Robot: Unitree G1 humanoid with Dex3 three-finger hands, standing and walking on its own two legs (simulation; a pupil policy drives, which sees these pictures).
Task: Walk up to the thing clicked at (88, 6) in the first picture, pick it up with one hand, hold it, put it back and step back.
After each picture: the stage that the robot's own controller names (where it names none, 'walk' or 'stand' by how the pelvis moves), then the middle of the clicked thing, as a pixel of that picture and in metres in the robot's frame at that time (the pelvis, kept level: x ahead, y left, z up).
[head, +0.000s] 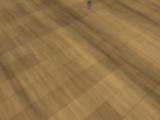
stand; (89, 5) +2.29 -0.14 -0.72
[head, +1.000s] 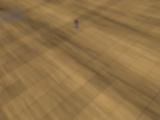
walk; (76, 24) +2.15 +0.21 -0.70
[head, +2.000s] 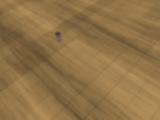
walk; (58, 36) +1.50 +0.38 -0.71
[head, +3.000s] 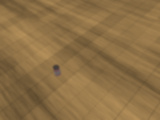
walk; (56, 70) +1.01 +0.33 -0.72
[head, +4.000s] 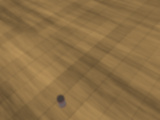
walk; (61, 101) +0.66 +0.25 -0.71
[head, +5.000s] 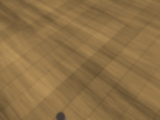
stand; (61, 118) +0.43 +0.23 -0.71
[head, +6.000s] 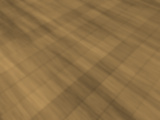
stand; out of the picture +0.38 +0.17 -0.71
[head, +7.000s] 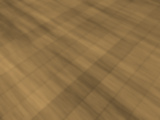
stand; out of the picture +0.38 +0.18 -0.72
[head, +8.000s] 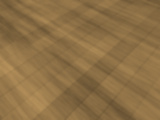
stand; out of the picture +0.37 +0.20 -0.72
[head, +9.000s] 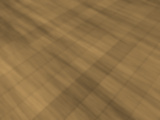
stand; out of the picture +0.36 +0.20 -0.72
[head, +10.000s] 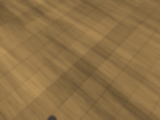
go down; out of the picture +0.37 +0.19 -0.71
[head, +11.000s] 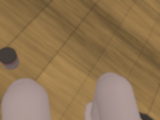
go down; (9, 59) +0.44 +0.24 -0.28
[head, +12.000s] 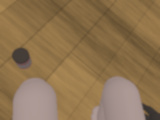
close in; (22, 59) +0.44 +0.23 -0.29
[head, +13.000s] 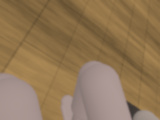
close in; out of the picture +0.42 +0.26 -0.22
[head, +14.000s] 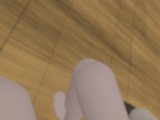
close; out of the picture +0.41 +0.27 -0.22
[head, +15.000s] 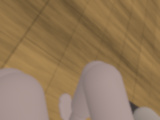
lift; out of the picture +0.38 +0.25 -0.22
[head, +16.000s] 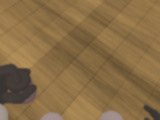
lift; (22, 87) +0.32 +0.19 -0.01
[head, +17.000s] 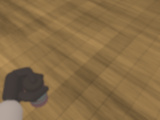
hold; (36, 90) +0.33 +0.16 +0.02
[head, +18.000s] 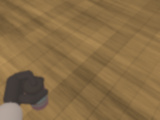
hold; (36, 93) +0.32 +0.16 +0.00
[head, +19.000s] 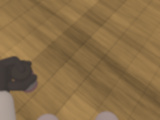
crouch; (25, 78) +0.37 +0.19 -0.07
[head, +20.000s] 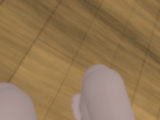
lower; out of the picture +0.44 +0.28 -0.18
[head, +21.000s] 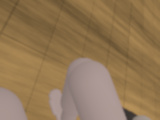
lower; out of the picture +0.43 +0.28 -0.22
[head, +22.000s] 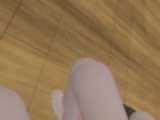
lower; out of the picture +0.43 +0.28 -0.22
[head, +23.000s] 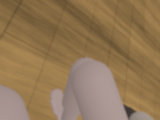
lower; out of the picture +0.43 +0.28 -0.23
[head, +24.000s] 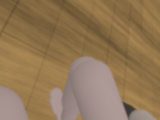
lower; out of the picture +0.43 +0.28 -0.22
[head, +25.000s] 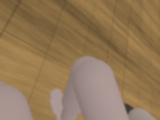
open; out of the picture +0.42 +0.26 -0.23
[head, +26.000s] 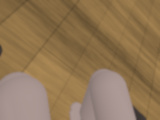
stand; out of the picture +0.43 +0.24 -0.24
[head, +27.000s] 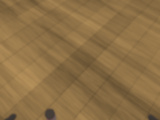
stand; (50, 115) +0.39 +0.18 -0.60
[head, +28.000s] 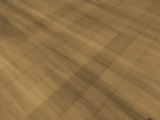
stand; out of the picture +0.39 +0.19 -0.66
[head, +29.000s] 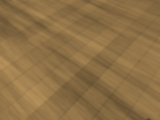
stand; out of the picture +0.38 +0.18 -0.67
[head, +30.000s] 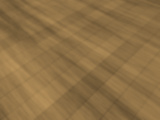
stand; out of the picture +0.39 +0.17 -0.72
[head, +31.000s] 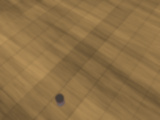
walk; (60, 100) +0.48 +0.15 -0.70
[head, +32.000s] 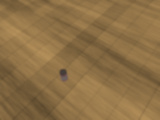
walk; (63, 75) +0.80 +0.21 -0.70
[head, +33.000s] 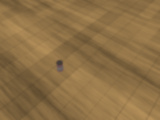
stand; (59, 66) +1.03 +0.22 -0.71
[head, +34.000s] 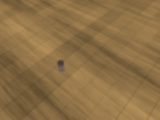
stand; (61, 65) +1.02 +0.21 -0.73
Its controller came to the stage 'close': yes
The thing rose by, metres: 0.70
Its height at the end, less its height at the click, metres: +0.00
